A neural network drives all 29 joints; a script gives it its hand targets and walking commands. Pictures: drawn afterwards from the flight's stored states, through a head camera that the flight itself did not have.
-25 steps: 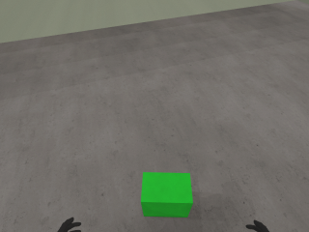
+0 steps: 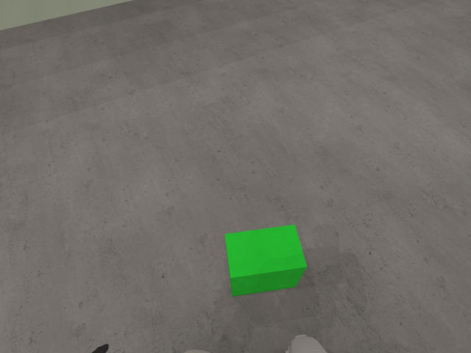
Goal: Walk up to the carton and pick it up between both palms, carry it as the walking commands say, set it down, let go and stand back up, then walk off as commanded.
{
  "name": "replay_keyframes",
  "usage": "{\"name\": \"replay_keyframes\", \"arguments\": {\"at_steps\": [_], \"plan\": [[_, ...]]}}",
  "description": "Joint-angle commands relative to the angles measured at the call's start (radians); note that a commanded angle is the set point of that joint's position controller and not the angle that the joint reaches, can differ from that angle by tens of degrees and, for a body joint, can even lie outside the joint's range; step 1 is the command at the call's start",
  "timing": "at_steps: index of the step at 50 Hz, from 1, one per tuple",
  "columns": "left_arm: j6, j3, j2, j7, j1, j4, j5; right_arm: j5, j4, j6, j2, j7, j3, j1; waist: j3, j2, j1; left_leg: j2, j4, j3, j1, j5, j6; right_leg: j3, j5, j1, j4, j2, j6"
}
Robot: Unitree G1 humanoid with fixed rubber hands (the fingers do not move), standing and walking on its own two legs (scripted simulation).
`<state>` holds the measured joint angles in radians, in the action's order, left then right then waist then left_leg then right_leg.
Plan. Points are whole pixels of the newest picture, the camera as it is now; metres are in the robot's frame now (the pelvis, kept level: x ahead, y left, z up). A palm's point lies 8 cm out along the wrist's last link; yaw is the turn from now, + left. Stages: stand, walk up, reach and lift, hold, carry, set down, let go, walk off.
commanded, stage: stand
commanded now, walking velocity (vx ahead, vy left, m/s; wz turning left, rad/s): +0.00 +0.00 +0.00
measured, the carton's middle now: (262, 262) +0.47 -0.07 -0.63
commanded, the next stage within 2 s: none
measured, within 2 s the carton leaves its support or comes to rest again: neither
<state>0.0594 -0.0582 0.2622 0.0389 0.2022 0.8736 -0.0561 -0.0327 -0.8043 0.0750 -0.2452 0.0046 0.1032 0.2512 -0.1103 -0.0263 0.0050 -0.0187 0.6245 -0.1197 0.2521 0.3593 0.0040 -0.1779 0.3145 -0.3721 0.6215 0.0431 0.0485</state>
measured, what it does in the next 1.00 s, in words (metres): steps on the spot: right foot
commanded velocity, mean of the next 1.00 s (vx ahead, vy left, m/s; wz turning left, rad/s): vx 0.00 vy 0.00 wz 0.00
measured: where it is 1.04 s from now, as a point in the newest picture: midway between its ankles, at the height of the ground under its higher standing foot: outside the picture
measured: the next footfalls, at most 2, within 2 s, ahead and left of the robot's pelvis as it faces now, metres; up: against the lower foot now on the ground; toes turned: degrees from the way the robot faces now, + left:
right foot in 0.34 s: +0.02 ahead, -0.08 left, +0.00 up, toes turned -9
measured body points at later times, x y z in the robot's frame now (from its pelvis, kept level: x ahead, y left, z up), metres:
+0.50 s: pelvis -0.01 +0.05 +0.01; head +0.01 +0.03 +0.46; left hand +0.18 +0.29 -0.10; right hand -0.04 -0.21 -0.13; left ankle +0.01 +0.19 -0.71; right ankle -0.02 -0.07 -0.72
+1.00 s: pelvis -0.01 +0.08 +0.01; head +0.01 +0.06 +0.46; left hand +0.16 +0.31 -0.11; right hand -0.03 -0.20 -0.12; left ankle +0.02 +0.20 -0.72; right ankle -0.02 -0.07 -0.72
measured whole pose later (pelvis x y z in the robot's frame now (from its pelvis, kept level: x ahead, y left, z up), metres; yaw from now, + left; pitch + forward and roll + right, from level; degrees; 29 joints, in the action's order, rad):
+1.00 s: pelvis -0.01 +0.08 +0.01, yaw -14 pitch +1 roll +0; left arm 0.06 -0.06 0.26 0.01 0.17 0.90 -0.06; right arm -0.03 -0.82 0.01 -0.23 -0.01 0.10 0.31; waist -0.04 -0.02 0.03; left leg -0.02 0.52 -0.01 0.25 0.28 0.01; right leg -0.10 0.22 -0.29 0.49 0.00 0.03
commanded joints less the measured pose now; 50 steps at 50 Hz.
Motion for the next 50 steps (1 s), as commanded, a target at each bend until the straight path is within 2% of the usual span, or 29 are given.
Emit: {"name": "replay_keyframes", "arguments": {"at_steps": [1, 3, 7, 10, 11, 12, 13, 16, 17, 18, 19, 20, 23, 25, 27, 28, 29, 32, 33, 34, 36, 37, 40, 42, 43, 44, 46, 49, 50], "plan": [[-0.005, -0.037, 0.105, 0.015, -0.017, -0.123, 0.113, -0.023, 0.091, -0.005, -0.207, -0.003, -0.001, 0.075, 0.074, -0.201, 0.024, -0.362, -0.372, -0.195, -0.039, -0.297, -0.146, 0.115, 0.366, -0.307, 0.622, -0.097, 0.021], [-0.008, -0.047, 0.163, 0.001, -0.120, -0.134, 0.103, -0.005, 0.096, -0.027, -0.141, -0.011, 0.011, 0.028, 0.004, -0.084, 0.054, -0.242, -0.366, -0.115, 0.093, -0.390, -0.147, 0.109, 0.240, -0.240, 0.679, -0.045, 0.038], [-0.001, -0.048, 0.142, -0.030, -0.056, -0.088, 0.089, 0.005, 0.075, -0.046, -0.161, -0.019, 0.014, 0.025, 0.060, -0.041, -0.007, -0.218, -0.267, -0.005, -0.132, -0.640, -0.150, 0.130, 0.143, -0.248, 0.627, -0.056, 0.028], [0.001, -0.041, 0.113, -0.029, -0.158, -0.145, 0.090, 0.012, 0.037, -0.060, -0.134, -0.042, 0.005, 0.160, 0.055, -0.116, 0.068, -0.255, -0.241, -0.086, -0.232, -0.575, -0.175, 0.122, 0.171, -0.243, 0.390, -0.047, 0.025], [-0.012, -0.024, 0.106, -0.027, -0.192, -0.151, 0.087, 0.005, 0.032, -0.067, -0.141, -0.043, 0.003, 0.183, 0.081, -0.059, 0.077, -0.249, -0.216, -0.069, -0.269, -0.624, -0.163, 0.125, 0.189, -0.230, 0.295, -0.029, 0.019], [-0.019, -0.018, 0.081, -0.028, -0.174, -0.144, 0.086, 0.007, 0.018, -0.079, -0.145, -0.041, 0.005, 0.180, 0.127, -0.078, 0.065, -0.251, -0.163, -0.059, -0.259, -0.717, -0.162, 0.142, 0.204, -0.140, 0.182, -0.022, 0.013], [-0.019, -0.002, 0.026, -0.040, -0.137, -0.133, 0.088, 0.013, 0.020, -0.076, -0.168, -0.036, 0.002, 0.154, 0.168, -0.203, 0.040, -0.254, -0.162, -0.031, -0.219, -0.778, -0.173, 0.191, 0.226, -0.025, 0.159, -0.052, 0.012], [-0.032, -0.011, 0.079, -0.035, -0.037, -0.100, 0.084, 0.032, 0.005, -0.062, -0.131, -0.044, -0.007, 0.177, 0.208, -0.167, -0.006, -0.180, -0.052, 0.090, -0.128, -0.871, -0.085, 0.173, -0.105, 0.222, -0.213, -0.047, -0.026], [-0.035, -0.009, 0.119, -0.018, -0.029, -0.097, 0.093, 0.042, 0.031, -0.072, -0.130, -0.037, -0.009, 0.154, 0.210, -0.061, -0.034, -0.176, -0.008, 0.108, 0.019, -0.748, -0.028, 0.009, -0.299, 0.401, -0.303, 0.058, -0.064], [-0.039, -0.038, 0.213, -0.005, 0.034, -0.083, 0.104, 0.042, 0.086, -0.079, -0.061, -0.038, -0.020, 0.132, 0.279, 0.190, -0.041, -0.065, 0.137, 0.190, 0.150, -0.325, 0.046, -0.260, -0.580, 0.501, -0.275, 0.310, -0.170], [-0.038, -0.015, 0.215, -0.007, 0.042, -0.052, 0.087, 0.031, 0.119, -0.060, -0.036, -0.034, -0.023, 0.004, 0.196, 0.218, -0.085, -0.016, 0.177, 0.117, 0.161, 0.226, 0.026, -0.283, -0.815, 0.363, -0.243, 0.344, -0.260], [-0.036, -0.009, 0.169, -0.024, 0.048, -0.033, 0.096, 0.025, 0.111, -0.049, -0.054, -0.025, -0.026, 0.029, 0.193, 0.222, -0.060, -0.021, 0.193, 0.085, 0.093, 0.245, 0.004, -0.234, -0.733, 0.253, -0.237, 0.324, -0.289], [-0.037, 0.025, 0.066, -0.007, -0.036, -0.027, 0.109, 0.014, 0.047, -0.061, -0.028, -0.018, -0.019, 0.124, 0.141, 0.187, 0.002, 0.008, -0.061, 0.097, 0.043, 0.217, -0.030, -0.101, -0.376, 0.210, -0.276, 0.156, -0.192], [-0.038, 0.012, 0.069, -0.012, -0.065, -0.038, 0.101, 0.025, -0.018, -0.061, -0.051, -0.018, -0.010, 0.256, 0.178, 0.144, 0.052, 0.024, -0.246, 0.151, -0.093, -0.165, 0.001, -0.006, -0.318, 0.177, -0.242, 0.074, -0.111], [-0.028, 0.006, 0.095, -0.021, 0.002, -0.040, 0.087, 0.011, 0.007, -0.069, -0.097, -0.025, -0.005, 0.217, 0.172, 0.040, 0.012, -0.085, -0.308, 0.035, -0.149, -0.223, -0.008, 0.051, -0.179, 0.094, -0.179, 0.008, -0.055], [-0.030, 0.009, 0.079, -0.021, -0.014, -0.049, 0.089, 0.009, 0.014, -0.073, -0.144, -0.026, -0.008, 0.132, 0.152, -0.101, -0.013, -0.148, -0.354, -0.060, -0.083, -0.223, -0.038, 0.091, -0.063, 0.073, -0.127, -0.043, -0.043], [-0.023, 0.011, 0.065, -0.027, -0.007, -0.049, 0.082, 0.006, 0.050, -0.075, -0.142, -0.018, -0.017, 0.061, 0.098, -0.094, -0.037, -0.173, -0.380, -0.087, 0.041, -0.127, -0.065, 0.099, -0.028, 0.103, -0.143, -0.063, -0.036], [-0.034, -0.004, 0.114, -0.035, 0.003, -0.032, 0.085, 0.018, 0.062, -0.071, -0.098, -0.012, -0.013, 0.038, 0.069, 0.017, -0.046, -0.072, -0.315, 0.012, 0.112, 0.034, -0.009, 0.038, -0.113, 0.212, -0.199, 0.018, -0.063], [-0.040, -0.005, 0.123, -0.035, -0.036, -0.036, 0.098, 0.022, 0.053, -0.073, -0.102, -0.015, -0.012, 0.067, 0.069, -0.028, -0.028, -0.045, -0.289, 0.036, 0.093, 0.013, -0.002, -0.004, -0.084, 0.164, -0.239, 0.037, -0.072], [-0.041, -0.018, 0.136, -0.032, 0.000, -0.031, 0.094, 0.020, 0.036, -0.073, -0.116, -0.020, -0.005, 0.087, 0.069, 0.049, -0.038, -0.059, -0.310, 0.031, 0.060, -0.009, -0.018, -0.002, -0.160, 0.162, -0.239, 0.042, -0.074], [-0.043, -0.014, 0.147, -0.026, 0.037, -0.008, 0.104, 0.022, 0.023, -0.076, -0.114, -0.020, -0.009, 0.109, 0.114, -0.017, -0.010, -0.055, -0.293, 0.045, -0.015, 0.015, -0.024, -0.009, -0.014, 0.091, -0.269, 0.039, -0.062], [-0.042, -0.006, 0.079, -0.023, 0.042, -0.009, 0.091, 0.020, 0.007, -0.080, -0.104, -0.021, -0.011, 0.151, 0.104, 0.064, -0.012, -0.076, -0.303, -0.005, 0.014, 0.064, -0.038, 0.006, -0.019, 0.111, -0.255, 0.014, -0.058], [-0.044, 0.000, 0.086, -0.023, -0.010, -0.033, 0.091, 0.021, 0.044, -0.070, -0.092, -0.019, -0.013, 0.052, 0.045, -0.051, -0.032, -0.065, -0.331, -0.002, 0.072, 0.061, -0.026, 0.035, -0.072, 0.091, -0.210, -0.007, -0.053], [-0.045, 0.004, 0.080, -0.033, 0.015, -0.020, 0.095, 0.023, 0.041, -0.073, -0.087, -0.022, -0.011, 0.083, 0.108, 0.017, -0.023, -0.072, -0.296, 0.005, 0.015, 0.059, -0.037, 0.021, -0.042, 0.093, -0.249, 0.006, -0.056], [-0.050, 0.012, 0.055, -0.037, -0.019, -0.033, 0.095, 0.022, 0.045, -0.072, -0.079, -0.016, -0.014, 0.069, 0.082, -0.056, 0.002, -0.074, -0.317, -0.007, 0.067, 0.039, -0.046, 0.053, -0.125, 0.137, -0.205, -0.012, -0.056], [-0.048, 0.008, 0.056, -0.032, 0.026, -0.011, 0.087, 0.016, 0.044, -0.083, -0.079, -0.014, -0.020, 0.053, 0.088, -0.051, -0.035, -0.087, -0.332, -0.018, 0.072, 0.033, -0.053, 0.035, -0.147, 0.164, -0.215, 0.002, -0.058], [-0.046, -0.012, 0.117, -0.028, 0.030, -0.005, 0.100, 0.024, 0.041, -0.084, -0.063, -0.025, -0.023, 0.087, 0.131, 0.042, -0.023, -0.065, -0.292, 0.013, 0.046, -0.014, -0.040, 0.043, -0.144, 0.185, -0.221, 0.006, -0.056], [-0.050, 0.008, 0.070, -0.031, -0.001, -0.015, 0.089, 0.028, 0.051, -0.088, -0.080, -0.014, -0.021, 0.048, 0.169, 0.013, -0.016, -0.042, -0.257, 0.043, -0.008, -0.067, -0.042, 0.019, -0.234, 0.173, -0.217, 0.023, -0.061], [-0.054, -0.006, 0.094, -0.029, -0.005, -0.024, 0.098, 0.022, 0.058, -0.090, -0.068, -0.018, -0.016, 0.032, 0.190, 0.072, -0.020, -0.043, -0.254, 0.054, -0.015, -0.116, -0.042, 0.046, -0.225, 0.200, -0.192, 0.011, -0.055]]}}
